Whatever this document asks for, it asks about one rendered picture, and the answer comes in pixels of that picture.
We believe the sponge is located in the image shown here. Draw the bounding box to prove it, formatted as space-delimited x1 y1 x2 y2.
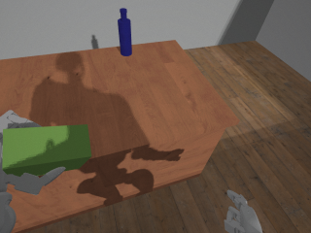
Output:
2 124 92 177

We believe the left robot forearm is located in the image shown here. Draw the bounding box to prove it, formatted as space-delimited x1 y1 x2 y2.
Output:
0 191 17 233

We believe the robot right hand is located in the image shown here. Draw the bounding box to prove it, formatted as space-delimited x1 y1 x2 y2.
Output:
224 190 262 233

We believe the table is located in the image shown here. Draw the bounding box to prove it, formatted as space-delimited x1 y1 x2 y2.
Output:
0 40 240 233

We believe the robot left hand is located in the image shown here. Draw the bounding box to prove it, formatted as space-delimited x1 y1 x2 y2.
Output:
0 110 66 195

